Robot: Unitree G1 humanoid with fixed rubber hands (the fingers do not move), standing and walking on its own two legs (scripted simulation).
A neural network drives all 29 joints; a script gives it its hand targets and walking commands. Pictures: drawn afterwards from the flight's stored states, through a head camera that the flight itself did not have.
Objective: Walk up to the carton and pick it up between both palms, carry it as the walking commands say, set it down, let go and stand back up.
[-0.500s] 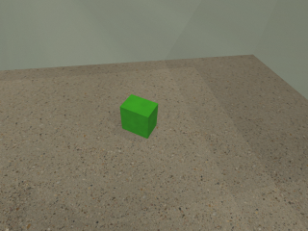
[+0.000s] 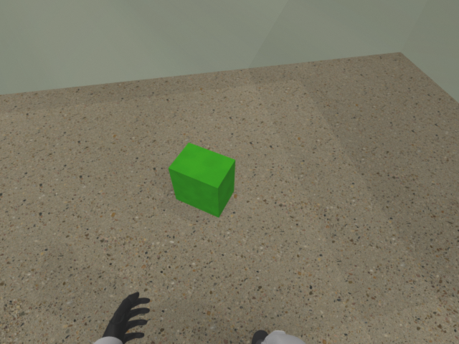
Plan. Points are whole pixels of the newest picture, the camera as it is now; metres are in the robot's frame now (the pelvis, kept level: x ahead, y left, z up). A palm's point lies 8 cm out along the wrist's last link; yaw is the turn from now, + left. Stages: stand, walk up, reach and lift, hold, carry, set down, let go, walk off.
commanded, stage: walk up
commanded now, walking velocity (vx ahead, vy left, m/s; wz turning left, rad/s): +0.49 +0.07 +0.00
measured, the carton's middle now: (203, 180) +0.90 +0.07 -0.62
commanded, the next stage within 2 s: none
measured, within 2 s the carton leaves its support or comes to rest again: neither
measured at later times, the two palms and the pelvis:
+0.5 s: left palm out of the picture +0.12 +0.29 -0.11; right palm (295, 214) +0.40 -0.16 -0.09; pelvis +0.24 +0.06 +0.02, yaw -1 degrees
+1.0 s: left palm (112, 201) +0.47 +0.26 -0.10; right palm (314, 266) +0.29 -0.19 -0.13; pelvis +0.38 +0.03 +0.02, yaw +0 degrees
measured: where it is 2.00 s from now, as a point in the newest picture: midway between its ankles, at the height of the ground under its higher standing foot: (198, 305)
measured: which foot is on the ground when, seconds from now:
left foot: down 0.00-0.00, up 0.02-0.48, down 0.50-0.96, up 0.98-1.00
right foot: down 0.00-0.50, up 0.52-0.94, down 0.96-1.00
